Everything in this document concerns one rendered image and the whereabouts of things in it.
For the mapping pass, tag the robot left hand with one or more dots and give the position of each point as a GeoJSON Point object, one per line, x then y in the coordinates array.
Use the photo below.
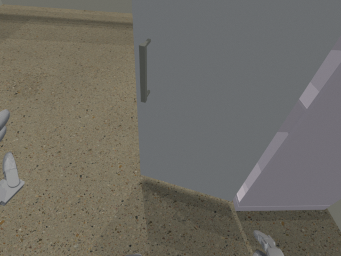
{"type": "Point", "coordinates": [11, 183]}

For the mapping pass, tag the fridge door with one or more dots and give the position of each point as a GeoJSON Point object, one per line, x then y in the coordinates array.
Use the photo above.
{"type": "Point", "coordinates": [223, 77]}

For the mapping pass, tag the handle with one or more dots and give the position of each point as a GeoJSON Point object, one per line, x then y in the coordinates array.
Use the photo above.
{"type": "Point", "coordinates": [143, 70]}

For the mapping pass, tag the robot right hand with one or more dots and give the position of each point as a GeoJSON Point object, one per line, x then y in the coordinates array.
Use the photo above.
{"type": "Point", "coordinates": [268, 244]}

